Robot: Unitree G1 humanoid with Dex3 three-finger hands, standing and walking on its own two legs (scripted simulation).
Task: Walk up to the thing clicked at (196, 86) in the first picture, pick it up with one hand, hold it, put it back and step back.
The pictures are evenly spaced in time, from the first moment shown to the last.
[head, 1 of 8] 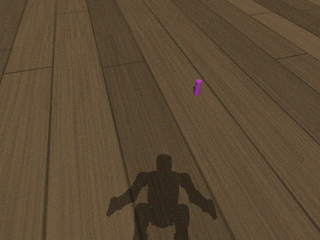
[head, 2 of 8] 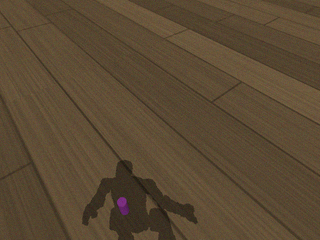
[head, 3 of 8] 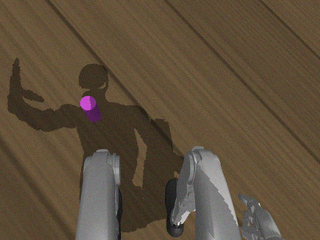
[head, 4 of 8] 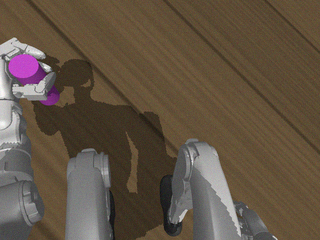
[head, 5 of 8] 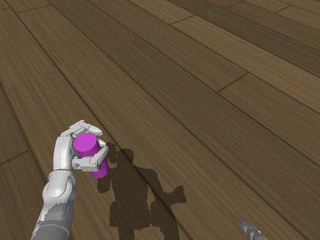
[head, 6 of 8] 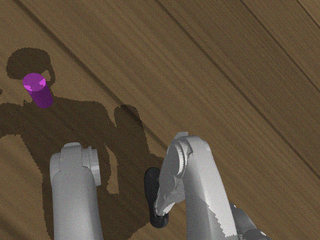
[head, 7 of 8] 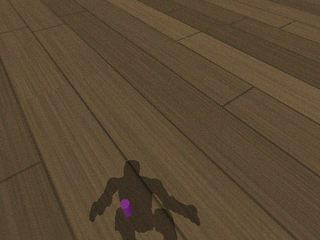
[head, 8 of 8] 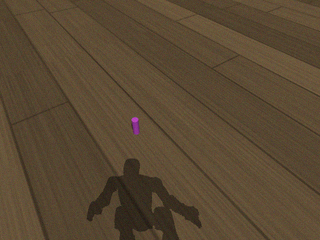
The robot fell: no
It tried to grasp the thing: yes
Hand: left
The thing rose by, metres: 0.68
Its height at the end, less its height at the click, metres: +0.00
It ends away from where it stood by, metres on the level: 0.02
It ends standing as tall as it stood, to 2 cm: yes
